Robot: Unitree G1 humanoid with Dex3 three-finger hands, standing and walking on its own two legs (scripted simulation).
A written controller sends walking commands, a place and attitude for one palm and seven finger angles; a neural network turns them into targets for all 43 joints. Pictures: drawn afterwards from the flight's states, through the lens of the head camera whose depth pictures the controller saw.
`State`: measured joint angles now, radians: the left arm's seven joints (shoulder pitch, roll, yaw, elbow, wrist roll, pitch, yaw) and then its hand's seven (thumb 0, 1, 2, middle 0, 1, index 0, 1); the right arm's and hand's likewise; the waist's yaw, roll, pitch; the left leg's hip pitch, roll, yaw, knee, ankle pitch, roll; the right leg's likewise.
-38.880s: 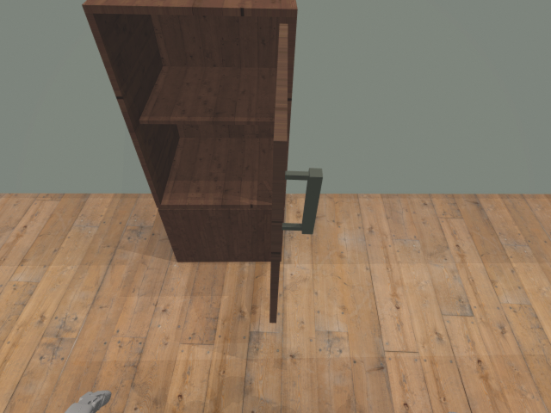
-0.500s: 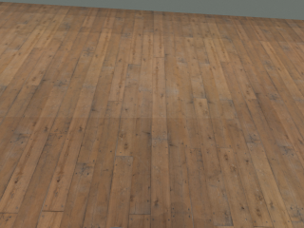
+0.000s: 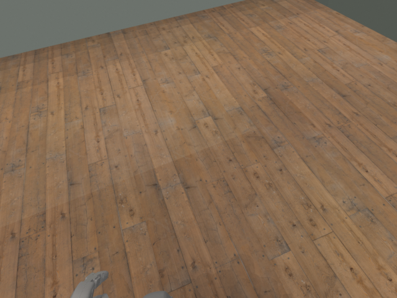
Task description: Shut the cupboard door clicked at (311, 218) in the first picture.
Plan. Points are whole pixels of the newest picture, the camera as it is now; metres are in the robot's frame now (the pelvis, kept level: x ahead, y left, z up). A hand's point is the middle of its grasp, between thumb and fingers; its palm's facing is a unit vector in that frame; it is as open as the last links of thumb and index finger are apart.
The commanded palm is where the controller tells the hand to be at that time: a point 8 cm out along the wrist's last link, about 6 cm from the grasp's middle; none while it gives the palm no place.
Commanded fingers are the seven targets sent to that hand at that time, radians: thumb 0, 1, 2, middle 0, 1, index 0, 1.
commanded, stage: turn to face it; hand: left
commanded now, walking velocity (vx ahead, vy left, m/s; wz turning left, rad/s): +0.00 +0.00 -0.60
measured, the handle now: out of the picture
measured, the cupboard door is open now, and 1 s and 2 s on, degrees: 55 55 55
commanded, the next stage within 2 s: none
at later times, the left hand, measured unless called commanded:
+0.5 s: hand out of the picture +0.14 +0.23 -0.16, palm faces -0.24 -0.95 -0.20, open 7.4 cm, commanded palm none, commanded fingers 0.00 0.90 0.90 -0.20 -0.30 -0.20 -0.30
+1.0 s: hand (161, 280) +0.18 +0.10 -0.14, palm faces -0.55 -0.80 -0.24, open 7.4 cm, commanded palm none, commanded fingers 0.00 0.90 0.90 -0.20 -0.30 -0.20 -0.30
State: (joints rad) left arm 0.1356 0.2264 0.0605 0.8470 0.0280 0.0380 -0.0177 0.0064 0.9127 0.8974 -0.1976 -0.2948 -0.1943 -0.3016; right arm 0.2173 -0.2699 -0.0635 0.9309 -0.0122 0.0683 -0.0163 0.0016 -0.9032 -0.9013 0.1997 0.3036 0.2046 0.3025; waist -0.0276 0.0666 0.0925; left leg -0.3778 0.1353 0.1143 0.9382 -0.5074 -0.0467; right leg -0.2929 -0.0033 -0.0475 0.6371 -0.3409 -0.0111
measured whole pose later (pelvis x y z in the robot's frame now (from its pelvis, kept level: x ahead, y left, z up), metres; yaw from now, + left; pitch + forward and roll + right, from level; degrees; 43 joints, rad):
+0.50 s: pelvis +0.01 +0.04 +0.02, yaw -17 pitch +1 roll -2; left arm 0.19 0.27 0.10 0.91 0.03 0.09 -0.03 0.01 0.91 0.90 -0.20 -0.30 -0.20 -0.30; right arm 0.21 -0.17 0.00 0.87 -0.02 0.01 -0.04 0.00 -0.90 -0.90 0.20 0.30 0.21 0.30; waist 0.01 -0.05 0.08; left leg -0.23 0.08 0.13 0.50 -0.28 0.02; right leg -0.50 0.01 0.01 1.15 -0.43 0.06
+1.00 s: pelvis +0.00 -0.01 +0.02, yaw -34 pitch +1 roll +1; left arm 0.18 0.20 0.05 0.89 0.02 0.04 0.00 0.01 0.91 0.90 -0.20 -0.30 -0.20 -0.30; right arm 0.17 -0.25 -0.06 0.90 -0.01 0.06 -0.01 0.00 -0.91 -0.90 0.20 0.30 0.20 0.30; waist -0.02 0.01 0.09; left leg -0.52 0.08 0.00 1.09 -0.36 -0.09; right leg -0.26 0.04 0.03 0.49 -0.25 -0.04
